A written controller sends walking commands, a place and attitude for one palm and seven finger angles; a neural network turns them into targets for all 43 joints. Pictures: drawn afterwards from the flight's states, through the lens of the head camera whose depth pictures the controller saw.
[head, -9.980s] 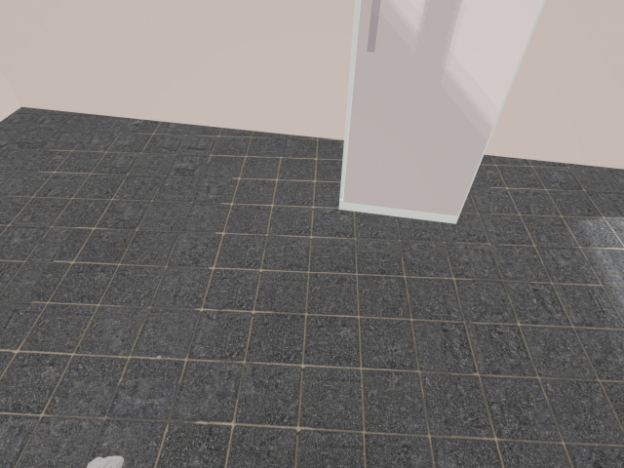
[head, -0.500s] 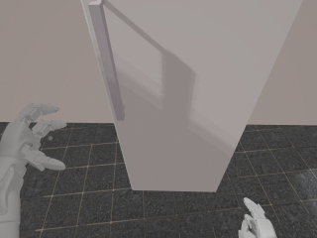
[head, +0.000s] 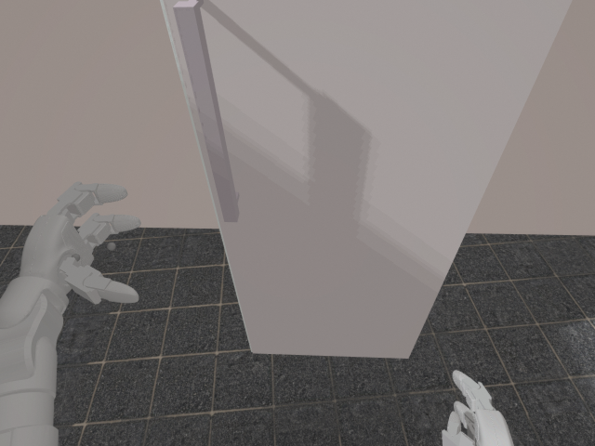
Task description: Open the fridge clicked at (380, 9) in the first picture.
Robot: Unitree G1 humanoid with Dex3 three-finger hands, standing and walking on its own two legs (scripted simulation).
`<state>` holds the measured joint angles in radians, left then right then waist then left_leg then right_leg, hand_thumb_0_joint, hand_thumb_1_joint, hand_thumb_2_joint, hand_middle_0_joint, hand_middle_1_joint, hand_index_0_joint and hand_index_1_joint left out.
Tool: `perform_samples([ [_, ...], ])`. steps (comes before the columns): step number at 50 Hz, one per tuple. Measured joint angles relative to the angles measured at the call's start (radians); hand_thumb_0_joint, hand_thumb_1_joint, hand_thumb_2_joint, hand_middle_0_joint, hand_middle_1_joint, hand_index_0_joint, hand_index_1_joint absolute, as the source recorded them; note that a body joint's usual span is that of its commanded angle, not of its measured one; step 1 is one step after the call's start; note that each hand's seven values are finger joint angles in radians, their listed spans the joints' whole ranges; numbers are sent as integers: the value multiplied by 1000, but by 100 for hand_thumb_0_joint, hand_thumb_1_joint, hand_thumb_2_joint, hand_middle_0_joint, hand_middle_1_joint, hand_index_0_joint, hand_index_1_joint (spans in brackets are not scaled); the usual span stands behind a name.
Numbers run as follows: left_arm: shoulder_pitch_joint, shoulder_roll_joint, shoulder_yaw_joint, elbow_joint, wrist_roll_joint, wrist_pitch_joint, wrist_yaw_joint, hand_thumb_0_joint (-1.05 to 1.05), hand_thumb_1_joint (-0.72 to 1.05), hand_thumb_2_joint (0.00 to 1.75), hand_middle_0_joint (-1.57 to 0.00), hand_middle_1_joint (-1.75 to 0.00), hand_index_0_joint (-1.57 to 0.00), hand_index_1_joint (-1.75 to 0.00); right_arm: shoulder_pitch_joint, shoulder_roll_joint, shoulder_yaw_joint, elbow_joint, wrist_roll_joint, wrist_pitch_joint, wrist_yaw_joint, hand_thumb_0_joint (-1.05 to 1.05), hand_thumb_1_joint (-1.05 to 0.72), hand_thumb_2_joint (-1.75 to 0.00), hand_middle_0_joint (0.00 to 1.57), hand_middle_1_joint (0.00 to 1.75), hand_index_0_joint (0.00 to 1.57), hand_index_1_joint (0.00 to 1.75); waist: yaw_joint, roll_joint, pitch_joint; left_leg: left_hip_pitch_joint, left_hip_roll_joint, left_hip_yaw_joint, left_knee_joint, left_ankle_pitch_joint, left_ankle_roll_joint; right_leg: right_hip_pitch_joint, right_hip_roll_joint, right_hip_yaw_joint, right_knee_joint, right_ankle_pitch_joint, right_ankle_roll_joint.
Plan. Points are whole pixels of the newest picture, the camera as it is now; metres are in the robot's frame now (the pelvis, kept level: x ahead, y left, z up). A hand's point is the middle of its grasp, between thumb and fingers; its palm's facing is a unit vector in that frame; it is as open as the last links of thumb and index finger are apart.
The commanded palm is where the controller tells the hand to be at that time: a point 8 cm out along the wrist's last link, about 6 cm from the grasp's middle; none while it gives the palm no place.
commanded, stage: move the hooked fingers beside the handle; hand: left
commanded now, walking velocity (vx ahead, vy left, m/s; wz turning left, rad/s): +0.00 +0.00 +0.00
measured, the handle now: (217, 127) +0.51 +0.18 +0.19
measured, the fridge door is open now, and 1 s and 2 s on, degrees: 0 0 0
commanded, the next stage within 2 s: none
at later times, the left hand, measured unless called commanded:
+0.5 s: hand (133, 223) +0.34 +0.26 +0.14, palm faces +0.10 -0.99 -0.01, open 14.0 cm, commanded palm +0.32 +0.31 +0.14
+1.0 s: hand (162, 197) +0.40 +0.24 +0.14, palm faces +0.08 -1.00 +0.00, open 14.0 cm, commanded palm +0.38 +0.29 +0.14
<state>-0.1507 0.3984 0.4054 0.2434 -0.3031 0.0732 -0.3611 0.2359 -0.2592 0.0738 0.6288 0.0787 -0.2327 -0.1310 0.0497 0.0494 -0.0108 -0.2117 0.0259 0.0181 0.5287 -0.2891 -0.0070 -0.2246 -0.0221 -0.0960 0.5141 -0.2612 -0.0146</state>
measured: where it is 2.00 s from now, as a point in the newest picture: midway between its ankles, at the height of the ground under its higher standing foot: outside the picture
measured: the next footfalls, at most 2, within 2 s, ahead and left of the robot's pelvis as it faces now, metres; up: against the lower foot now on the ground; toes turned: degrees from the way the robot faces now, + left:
none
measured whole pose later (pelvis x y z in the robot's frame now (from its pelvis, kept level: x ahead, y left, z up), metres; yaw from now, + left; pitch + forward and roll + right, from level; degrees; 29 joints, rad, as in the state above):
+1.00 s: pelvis +0.00 +0.01 +0.00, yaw -2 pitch +3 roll +0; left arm -0.51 0.42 0.37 0.66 -0.22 -0.03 -0.29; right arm 0.31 -0.27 0.05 0.64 0.07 -0.13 -0.10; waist -0.02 0.02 -0.04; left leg -0.32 0.03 0.05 0.57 -0.31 0.00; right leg -0.34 -0.02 -0.07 0.54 -0.26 0.00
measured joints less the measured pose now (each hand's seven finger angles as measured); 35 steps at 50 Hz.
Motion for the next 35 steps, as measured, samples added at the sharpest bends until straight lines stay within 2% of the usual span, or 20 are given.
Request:
perform_samples([
  [10,-63,17,12,88,12,-13,12,-1,-50,30,-30,-120,-30,-120,13,0,-3,-4,-3,18,10,1,-90,-90,20,30,21,30,-24,-10,-10,-9,3,17,-8,2,1,-20,4,17,0,5,1],
  [20,-99,8,-1,125,16,-33,16,-1,-50,30,-30,-120,-30,-120,33,-12,-15,3,-1,32,11,1,-90,-90,20,30,20,30,-24,-12,-13,-25,0,20,-1,-1,5,-36,0,20,5,4,5],
  [26,-162,14,-11,191,39,-37,36,-2,-50,30,-30,-120,-30,-120,29,-7,-14,5,-3,42,10,1,-90,-90,20,30,20,30,-30,-18,-9,-42,0,18,7,-2,6,-49,0,19,8,5,5],
  [35,-248,21,-31,282,51,-64,40,-1,-50,30,-30,-120,-30,-120,40,-6,-13,2,-3,58,18,1,-90,-90,20,30,20,30,-41,-19,-17,-65,-2,21,16,-6,9,-73,-1,23,14,4,8],
])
